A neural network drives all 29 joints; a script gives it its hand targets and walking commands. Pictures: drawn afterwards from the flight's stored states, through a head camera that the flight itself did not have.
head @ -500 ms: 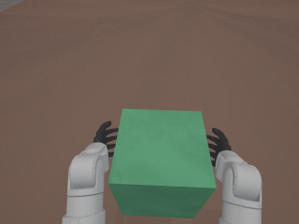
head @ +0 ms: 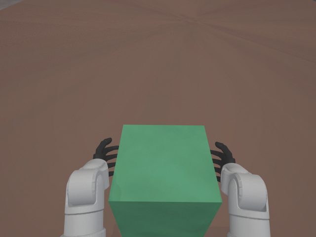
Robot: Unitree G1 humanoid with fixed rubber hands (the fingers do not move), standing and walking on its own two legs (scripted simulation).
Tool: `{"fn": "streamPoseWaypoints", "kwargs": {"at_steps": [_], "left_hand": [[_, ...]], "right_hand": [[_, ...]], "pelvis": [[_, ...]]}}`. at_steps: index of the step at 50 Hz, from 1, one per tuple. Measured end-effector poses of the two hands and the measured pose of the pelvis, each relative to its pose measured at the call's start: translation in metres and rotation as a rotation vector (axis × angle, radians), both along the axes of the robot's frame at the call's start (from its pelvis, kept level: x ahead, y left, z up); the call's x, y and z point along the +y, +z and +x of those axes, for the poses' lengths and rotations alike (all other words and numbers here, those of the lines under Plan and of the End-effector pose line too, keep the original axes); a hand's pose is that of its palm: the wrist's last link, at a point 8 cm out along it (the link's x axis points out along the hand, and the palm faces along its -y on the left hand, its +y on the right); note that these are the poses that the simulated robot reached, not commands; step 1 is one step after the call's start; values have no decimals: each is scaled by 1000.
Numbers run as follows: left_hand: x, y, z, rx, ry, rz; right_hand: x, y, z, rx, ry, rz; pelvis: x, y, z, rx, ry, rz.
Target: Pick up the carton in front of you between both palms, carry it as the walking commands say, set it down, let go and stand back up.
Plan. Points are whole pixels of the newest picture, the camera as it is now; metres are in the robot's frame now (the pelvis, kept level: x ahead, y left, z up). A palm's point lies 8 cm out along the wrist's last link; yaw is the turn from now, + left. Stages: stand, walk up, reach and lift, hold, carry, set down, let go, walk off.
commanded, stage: carry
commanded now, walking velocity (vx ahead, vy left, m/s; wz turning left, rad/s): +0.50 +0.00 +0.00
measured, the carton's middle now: (162, 184) +0.27 +0.00 +0.00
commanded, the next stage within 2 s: none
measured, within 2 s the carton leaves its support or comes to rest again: neither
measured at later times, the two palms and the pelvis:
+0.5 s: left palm (131, 83) +0.59 +0.12 +0.10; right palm (214, 88) +0.60 -0.18 +0.09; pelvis +0.33 -0.04 +0.00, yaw +3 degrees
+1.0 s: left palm (132, 49) +0.94 +0.16 +0.07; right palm (193, 51) +0.94 -0.14 +0.08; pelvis +0.67 +0.01 -0.01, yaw +0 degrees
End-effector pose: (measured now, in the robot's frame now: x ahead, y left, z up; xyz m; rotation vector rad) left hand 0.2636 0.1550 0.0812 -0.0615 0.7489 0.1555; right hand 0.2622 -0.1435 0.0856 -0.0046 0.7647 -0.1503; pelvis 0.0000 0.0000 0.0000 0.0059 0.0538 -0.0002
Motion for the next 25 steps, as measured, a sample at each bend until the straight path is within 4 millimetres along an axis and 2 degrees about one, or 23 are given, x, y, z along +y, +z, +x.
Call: {"fn": "streamPoseWaypoints", "kwargs": {"at_steps": [5,10,15,18,22,25], "left_hand": [[0,0,52,51,-32,-8],[1,16,109,7,-36,4],[-3,33,175,-68,-8,11],[-10,37,220,-102,8,19],[-26,30,287,-124,26,41],[-35,20,327,-58,38,57]], "right_hand": [[0,1,41,52,-37,-2],[1,15,99,8,-33,2],[-3,31,173,-67,-5,9],[-10,32,223,-102,8,20],[-26,18,295,-125,21,49],[-34,4,339,-58,34,64]], "pelvis": [[10,19,51,11,-7,-21],[10,29,112,19,2,-29],[0,27,182,13,10,-21],[-10,19,229,9,16,-9],[-28,-3,297,-6,37,-6],[-39,-1,332,1,54,-14]]}}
